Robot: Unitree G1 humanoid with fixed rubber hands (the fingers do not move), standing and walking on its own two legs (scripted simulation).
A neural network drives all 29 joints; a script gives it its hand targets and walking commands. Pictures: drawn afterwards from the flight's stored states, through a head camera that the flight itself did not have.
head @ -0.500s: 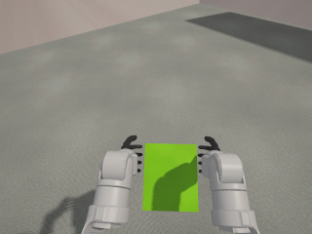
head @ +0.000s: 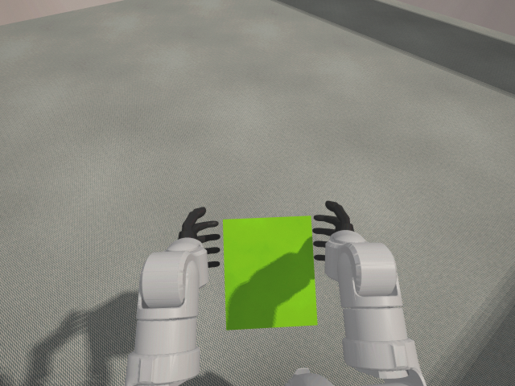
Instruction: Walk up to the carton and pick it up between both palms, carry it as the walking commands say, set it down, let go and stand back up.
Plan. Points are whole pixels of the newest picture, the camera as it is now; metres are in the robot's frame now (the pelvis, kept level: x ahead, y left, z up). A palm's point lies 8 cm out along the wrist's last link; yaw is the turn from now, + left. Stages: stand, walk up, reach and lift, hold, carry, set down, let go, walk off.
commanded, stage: carry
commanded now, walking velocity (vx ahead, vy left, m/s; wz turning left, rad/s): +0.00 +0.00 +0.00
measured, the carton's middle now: (265, 262) +0.36 +0.01 -0.06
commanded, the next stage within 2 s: none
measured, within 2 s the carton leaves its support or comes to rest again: neither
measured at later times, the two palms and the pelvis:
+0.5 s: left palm (254, 359) +0.16 +0.02 +0.08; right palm out of the picture +0.13 -0.19 +0.08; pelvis -0.15 -0.04 +0.00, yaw -5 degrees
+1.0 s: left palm out of the picture +0.05 +0.08 +0.10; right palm out of the picture +0.03 -0.14 +0.08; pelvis -0.26 -0.01 +0.00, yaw -4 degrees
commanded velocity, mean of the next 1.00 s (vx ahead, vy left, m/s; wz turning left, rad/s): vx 0.00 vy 0.00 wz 0.00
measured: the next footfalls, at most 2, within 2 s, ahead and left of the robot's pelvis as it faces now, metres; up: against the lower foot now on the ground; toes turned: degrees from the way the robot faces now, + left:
right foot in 0.20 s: -0.01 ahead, -0.16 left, +0.00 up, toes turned -7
left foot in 0.60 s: -0.09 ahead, +0.06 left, +0.00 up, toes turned +2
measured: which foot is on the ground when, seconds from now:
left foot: down 0.00-0.42, up 0.44-0.58, down 0.60-1.00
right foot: up 0.00-0.18, down 0.20-0.66, up 0.68-0.78, down 0.80-1.00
